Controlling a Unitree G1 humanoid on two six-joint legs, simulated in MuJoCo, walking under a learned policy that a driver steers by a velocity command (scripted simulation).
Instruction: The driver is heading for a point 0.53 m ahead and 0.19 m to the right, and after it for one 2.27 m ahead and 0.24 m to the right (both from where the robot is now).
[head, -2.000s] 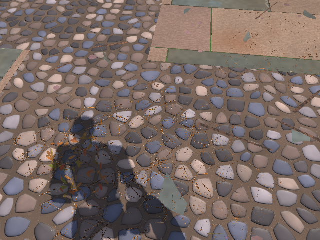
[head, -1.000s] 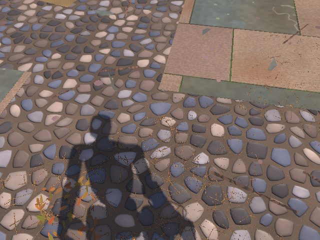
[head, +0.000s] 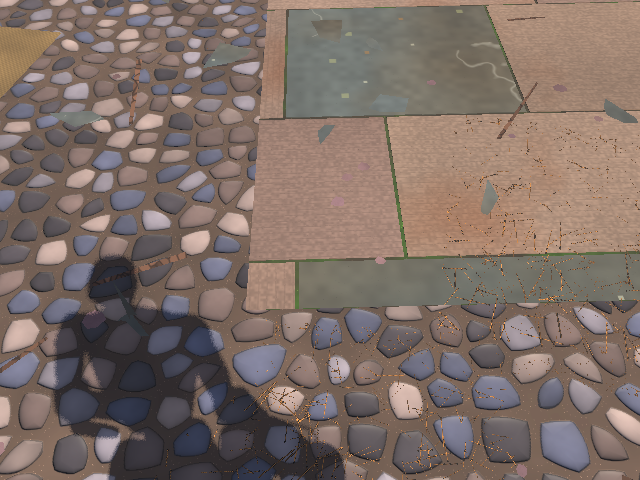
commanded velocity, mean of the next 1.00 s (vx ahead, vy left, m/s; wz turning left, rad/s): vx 0.50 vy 0.00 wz -0.52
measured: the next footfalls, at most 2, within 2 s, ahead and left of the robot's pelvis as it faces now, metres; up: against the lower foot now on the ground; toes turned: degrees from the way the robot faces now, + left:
right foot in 0.08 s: +0.22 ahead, -0.13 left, +0.00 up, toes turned -7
left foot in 0.56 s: +0.55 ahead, +0.01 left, +0.00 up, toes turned -23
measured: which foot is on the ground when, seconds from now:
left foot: down 0.00-0.10, up 0.12-0.54, down 0.56-1.00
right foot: up 0.00-0.06, down 0.08-0.58, up 0.60-1.00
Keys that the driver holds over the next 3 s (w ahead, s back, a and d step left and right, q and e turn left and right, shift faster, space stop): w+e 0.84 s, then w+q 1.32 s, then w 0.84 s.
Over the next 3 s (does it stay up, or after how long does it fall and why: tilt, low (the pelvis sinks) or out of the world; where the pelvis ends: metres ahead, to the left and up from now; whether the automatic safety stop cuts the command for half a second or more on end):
stays up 1.57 -0.21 0.01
